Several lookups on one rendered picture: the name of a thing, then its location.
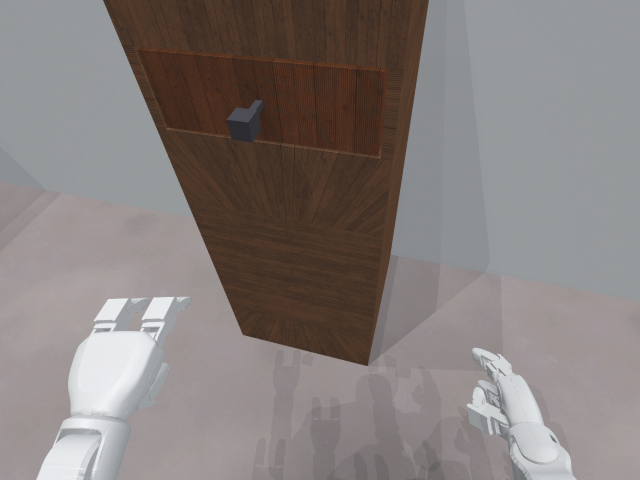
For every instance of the drawer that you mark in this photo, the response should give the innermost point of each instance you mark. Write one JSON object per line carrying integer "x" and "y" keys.
{"x": 316, "y": 104}

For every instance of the robot right forearm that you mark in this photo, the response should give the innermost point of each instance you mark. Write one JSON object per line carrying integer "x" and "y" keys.
{"x": 536, "y": 453}

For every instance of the cabinet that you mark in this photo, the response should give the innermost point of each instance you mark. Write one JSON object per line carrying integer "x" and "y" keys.
{"x": 300, "y": 236}

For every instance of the robot left forearm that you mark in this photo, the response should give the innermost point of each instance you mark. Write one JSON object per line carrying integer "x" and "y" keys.
{"x": 87, "y": 447}

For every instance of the right robot hand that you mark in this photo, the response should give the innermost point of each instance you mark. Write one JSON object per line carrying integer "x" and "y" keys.
{"x": 510, "y": 403}

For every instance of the handle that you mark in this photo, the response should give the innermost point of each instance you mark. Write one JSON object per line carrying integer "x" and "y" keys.
{"x": 244, "y": 123}

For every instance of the left robot hand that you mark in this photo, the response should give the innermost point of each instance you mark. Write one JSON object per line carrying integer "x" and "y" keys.
{"x": 115, "y": 372}

